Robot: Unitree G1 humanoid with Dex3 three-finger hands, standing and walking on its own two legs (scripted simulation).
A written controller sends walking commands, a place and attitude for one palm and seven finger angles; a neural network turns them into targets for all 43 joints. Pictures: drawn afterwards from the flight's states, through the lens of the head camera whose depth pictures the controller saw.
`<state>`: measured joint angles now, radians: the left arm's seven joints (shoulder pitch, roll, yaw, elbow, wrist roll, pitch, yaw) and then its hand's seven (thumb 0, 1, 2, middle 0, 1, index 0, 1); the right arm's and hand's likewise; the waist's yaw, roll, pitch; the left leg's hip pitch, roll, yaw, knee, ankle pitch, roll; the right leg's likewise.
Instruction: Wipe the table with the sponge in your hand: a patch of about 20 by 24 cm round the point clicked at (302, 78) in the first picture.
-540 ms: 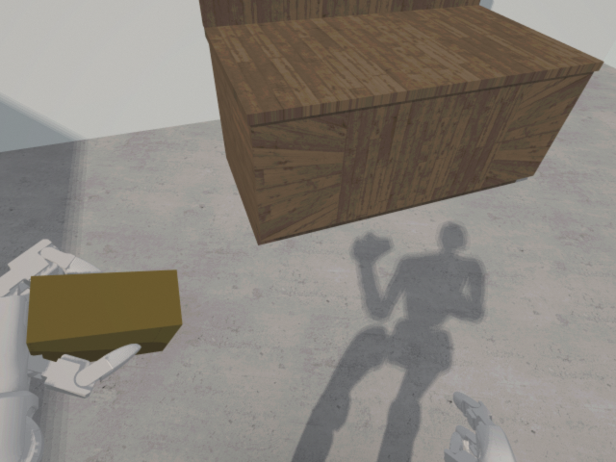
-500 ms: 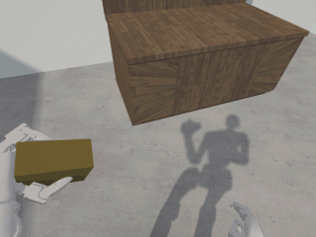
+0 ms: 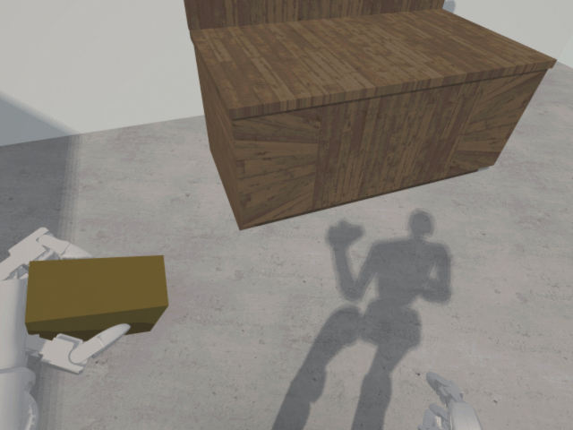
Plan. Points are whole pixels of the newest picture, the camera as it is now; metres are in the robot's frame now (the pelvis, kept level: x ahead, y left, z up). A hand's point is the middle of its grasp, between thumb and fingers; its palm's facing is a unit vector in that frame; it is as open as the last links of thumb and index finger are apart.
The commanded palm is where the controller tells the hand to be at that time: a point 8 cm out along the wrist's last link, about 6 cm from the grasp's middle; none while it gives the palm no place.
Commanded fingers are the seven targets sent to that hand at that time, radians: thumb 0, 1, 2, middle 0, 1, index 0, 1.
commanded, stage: walk to a spot facing it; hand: left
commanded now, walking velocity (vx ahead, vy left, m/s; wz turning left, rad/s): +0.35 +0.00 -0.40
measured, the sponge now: (119, 299) +0.22 +0.21 +0.14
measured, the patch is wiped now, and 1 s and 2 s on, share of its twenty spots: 0.00 0.00 0.00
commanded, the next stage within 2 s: turn to face it in 1.76 s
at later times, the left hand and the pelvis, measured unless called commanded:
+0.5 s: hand (136, 241) +0.28 +0.20 +0.16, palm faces +0.36 -0.86 -0.35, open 9.8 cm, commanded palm +0.24 +0.25 +0.18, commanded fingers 0.00 0.10 1.30 -1.20 -1.60 -1.20 -1.60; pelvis +0.06 -0.02 -0.01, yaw -4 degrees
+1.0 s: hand (248, 166) +0.44 +0.10 +0.16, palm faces +0.18 -0.87 -0.47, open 9.8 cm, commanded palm +0.40 +0.16 +0.18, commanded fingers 0.00 0.10 1.30 -1.20 -1.60 -1.20 -1.60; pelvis +0.18 -0.08 -0.01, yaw -12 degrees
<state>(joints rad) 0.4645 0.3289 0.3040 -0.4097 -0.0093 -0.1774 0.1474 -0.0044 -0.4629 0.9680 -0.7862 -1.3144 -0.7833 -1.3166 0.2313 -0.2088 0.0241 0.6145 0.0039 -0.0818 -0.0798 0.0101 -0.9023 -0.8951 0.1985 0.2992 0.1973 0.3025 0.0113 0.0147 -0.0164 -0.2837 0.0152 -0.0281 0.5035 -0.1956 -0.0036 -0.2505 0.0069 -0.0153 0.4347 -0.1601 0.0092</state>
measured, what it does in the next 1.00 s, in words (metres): walks ahead: right foot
